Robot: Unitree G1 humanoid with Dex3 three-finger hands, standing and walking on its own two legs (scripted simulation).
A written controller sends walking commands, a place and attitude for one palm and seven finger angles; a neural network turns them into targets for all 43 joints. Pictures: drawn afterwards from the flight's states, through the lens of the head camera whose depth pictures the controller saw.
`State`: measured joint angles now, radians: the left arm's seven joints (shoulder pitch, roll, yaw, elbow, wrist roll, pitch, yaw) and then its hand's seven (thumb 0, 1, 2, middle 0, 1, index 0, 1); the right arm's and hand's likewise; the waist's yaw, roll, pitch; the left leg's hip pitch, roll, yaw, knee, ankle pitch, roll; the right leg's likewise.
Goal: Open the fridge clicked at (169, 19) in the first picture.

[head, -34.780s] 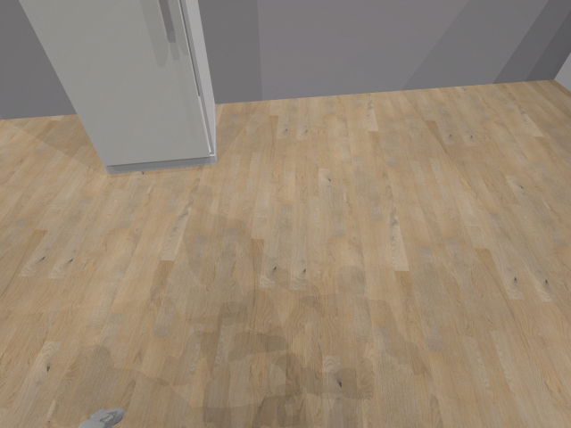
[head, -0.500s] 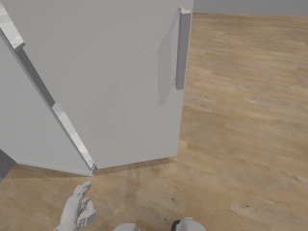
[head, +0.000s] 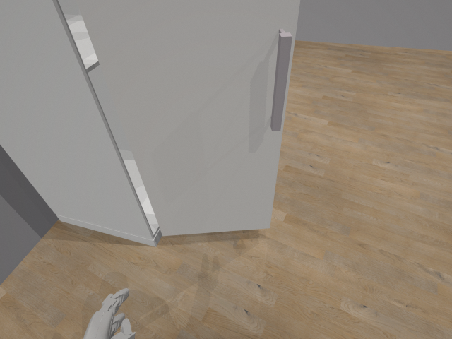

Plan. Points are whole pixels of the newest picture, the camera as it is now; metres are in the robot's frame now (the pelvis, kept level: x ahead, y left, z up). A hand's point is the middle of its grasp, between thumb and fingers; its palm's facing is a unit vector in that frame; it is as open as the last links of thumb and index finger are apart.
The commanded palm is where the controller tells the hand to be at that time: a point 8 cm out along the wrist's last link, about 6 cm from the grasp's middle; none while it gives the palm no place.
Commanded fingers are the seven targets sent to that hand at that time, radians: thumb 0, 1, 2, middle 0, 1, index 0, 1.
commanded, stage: stop stepping back and stand still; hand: right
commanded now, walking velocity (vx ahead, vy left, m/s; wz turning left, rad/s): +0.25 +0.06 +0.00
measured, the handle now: (278, 83) +0.76 -0.10 +0.11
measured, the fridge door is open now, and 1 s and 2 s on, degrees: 70 70 70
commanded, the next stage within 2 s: let the arm hang, fingers relaxed in 0.34 s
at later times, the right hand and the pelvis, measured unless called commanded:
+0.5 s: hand (448, 284) +0.19 -0.28 +0.11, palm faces +0.37 +0.79 -0.48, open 7.4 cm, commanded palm none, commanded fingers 0.00 -0.90 -0.90 0.20 0.30 0.20 0.30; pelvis -0.02 -0.01 -0.02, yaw +0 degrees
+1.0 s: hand out of the picture -0.01 -0.22 -0.17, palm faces -0.03 +0.97 -0.23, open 7.2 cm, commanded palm none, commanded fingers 0.00 -0.90 -0.90 0.20 0.30 0.20 0.30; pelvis +0.00 -0.02 +0.00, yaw +1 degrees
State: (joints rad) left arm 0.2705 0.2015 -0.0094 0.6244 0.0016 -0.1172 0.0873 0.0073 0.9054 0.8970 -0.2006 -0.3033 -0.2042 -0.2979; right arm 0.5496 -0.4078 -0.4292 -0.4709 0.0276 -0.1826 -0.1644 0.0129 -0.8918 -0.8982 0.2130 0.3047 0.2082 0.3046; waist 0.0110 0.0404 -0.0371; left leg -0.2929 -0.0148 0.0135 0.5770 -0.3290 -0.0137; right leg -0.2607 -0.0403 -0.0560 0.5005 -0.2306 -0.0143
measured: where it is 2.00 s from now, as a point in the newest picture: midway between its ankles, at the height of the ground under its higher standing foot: outside the picture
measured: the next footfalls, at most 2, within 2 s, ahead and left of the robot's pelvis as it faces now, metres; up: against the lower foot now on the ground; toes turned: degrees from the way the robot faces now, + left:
left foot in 0.04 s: +0.03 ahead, +0.11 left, +0.00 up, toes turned +4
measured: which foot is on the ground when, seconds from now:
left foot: up 0.00-0.02, down 0.04-1.00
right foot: down 0.00-1.00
